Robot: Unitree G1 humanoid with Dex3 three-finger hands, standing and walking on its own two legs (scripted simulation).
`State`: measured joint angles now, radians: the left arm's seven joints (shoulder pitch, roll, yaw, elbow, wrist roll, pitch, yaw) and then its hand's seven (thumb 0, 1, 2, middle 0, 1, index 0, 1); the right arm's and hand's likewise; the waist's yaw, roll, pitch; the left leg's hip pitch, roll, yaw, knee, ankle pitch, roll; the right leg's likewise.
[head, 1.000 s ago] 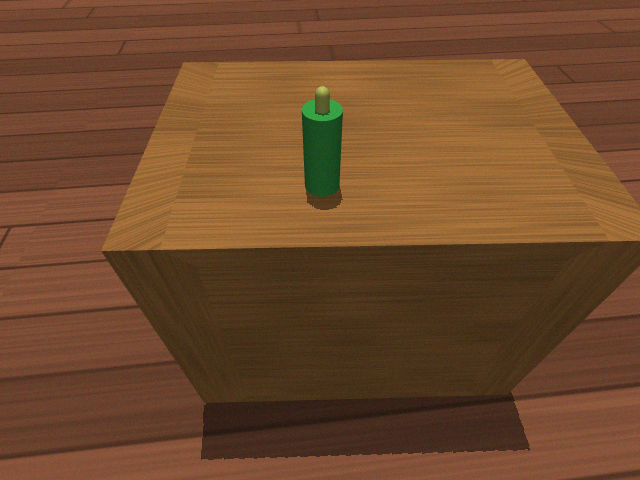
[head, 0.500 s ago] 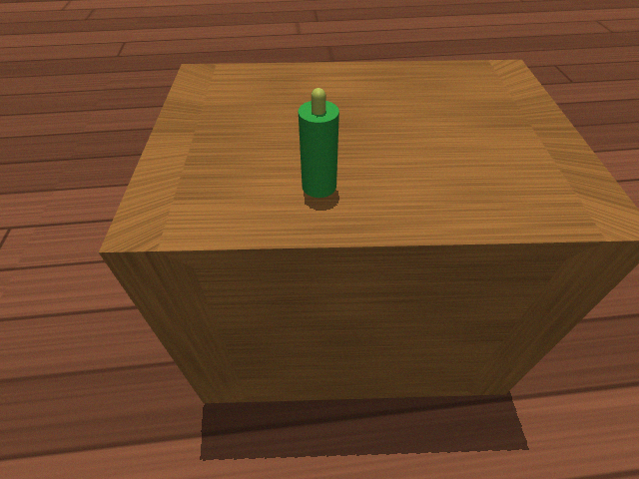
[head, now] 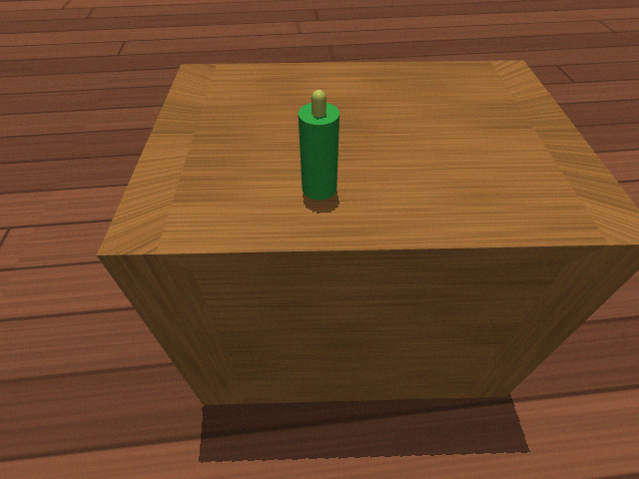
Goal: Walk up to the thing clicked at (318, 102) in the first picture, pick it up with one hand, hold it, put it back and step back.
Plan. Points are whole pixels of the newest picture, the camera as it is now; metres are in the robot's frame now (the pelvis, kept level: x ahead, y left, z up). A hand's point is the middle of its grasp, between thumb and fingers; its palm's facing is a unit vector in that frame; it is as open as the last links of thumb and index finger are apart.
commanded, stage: stand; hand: left
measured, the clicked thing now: (319, 144) +0.61 +0.02 +0.07
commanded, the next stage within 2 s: walk up in 0.12 s
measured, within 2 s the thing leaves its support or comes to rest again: neither
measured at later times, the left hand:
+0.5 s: hand out of the picture +0.12 +0.17 -0.18, palm faces -0.09 -0.92 -0.38, open 7.3 cm
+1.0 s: hand (297, 467) +0.17 +0.05 -0.17, palm faces -0.05 -0.94 -0.35, open 7.3 cm
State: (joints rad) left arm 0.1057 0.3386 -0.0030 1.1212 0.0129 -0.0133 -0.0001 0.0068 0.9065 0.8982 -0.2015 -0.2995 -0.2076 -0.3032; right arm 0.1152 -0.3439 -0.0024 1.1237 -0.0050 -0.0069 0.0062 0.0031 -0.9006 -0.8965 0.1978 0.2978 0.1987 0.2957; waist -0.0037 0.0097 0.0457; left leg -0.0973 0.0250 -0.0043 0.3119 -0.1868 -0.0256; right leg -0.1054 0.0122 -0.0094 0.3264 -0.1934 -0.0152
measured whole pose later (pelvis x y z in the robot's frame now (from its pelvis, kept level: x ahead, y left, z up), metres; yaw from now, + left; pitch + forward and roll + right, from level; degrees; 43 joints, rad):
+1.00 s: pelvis +0.10 -0.22 -0.02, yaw -2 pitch -2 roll +0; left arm 0.24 0.40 0.05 0.90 0.01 0.01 -0.03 0.01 0.91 0.90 -0.20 -0.30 -0.21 -0.30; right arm 0.26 -0.37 -0.02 0.89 -0.02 -0.05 0.00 0.00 -0.89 -0.90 0.20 0.30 0.20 0.30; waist 0.00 -0.04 0.09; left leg -0.26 0.06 0.03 0.63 -0.33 -0.02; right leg -0.29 -0.05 0.04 0.64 -0.35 0.00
